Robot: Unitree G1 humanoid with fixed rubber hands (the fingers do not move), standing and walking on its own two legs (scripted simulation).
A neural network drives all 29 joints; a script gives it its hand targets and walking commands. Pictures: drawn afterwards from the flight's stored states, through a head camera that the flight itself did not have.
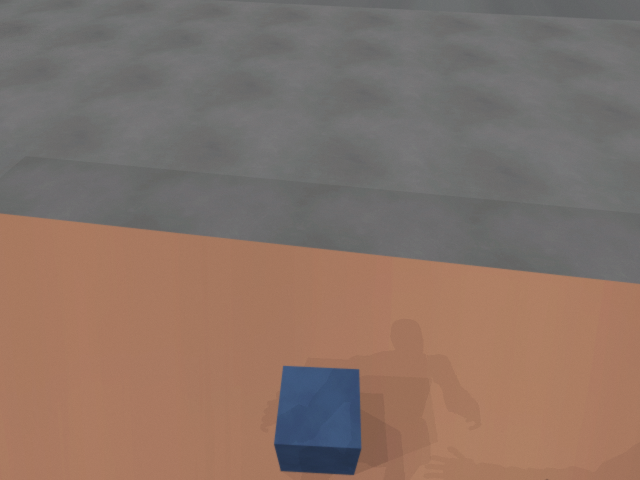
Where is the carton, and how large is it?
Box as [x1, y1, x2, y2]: [274, 366, 360, 474]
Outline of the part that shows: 283,366 274,445 281,470 353,474 360,451 358,369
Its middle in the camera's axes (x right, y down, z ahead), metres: +0.00 +0.50 +1.08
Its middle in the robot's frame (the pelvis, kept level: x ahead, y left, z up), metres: +0.44 +0.00 -0.66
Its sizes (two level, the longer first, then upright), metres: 0.210 0.200 0.250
